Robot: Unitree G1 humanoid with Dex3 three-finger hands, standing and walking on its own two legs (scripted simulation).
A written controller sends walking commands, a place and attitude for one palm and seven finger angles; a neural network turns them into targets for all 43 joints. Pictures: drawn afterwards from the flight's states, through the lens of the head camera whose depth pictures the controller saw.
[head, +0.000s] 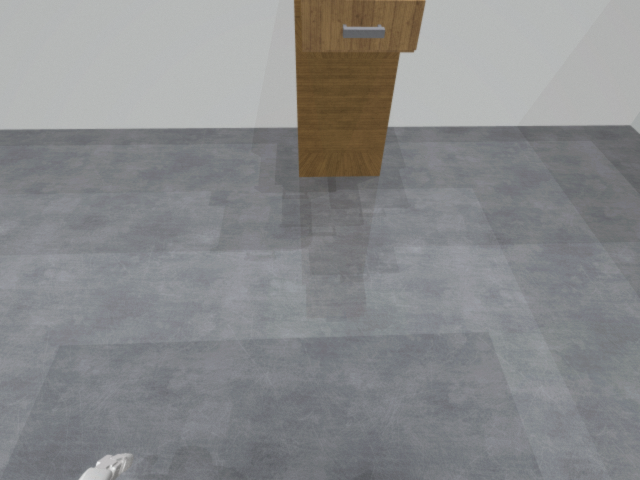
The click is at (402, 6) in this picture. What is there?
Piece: drawer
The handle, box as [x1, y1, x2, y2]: [343, 24, 384, 37]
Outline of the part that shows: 343,24 343,37 383,37 384,35 384,28 380,25 377,25 376,27 347,27 345,24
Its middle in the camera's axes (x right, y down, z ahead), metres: +0.12 -0.62 +1.15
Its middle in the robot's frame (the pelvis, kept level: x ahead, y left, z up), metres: +1.29 -0.06 +0.05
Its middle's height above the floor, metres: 0.82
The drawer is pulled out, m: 0.30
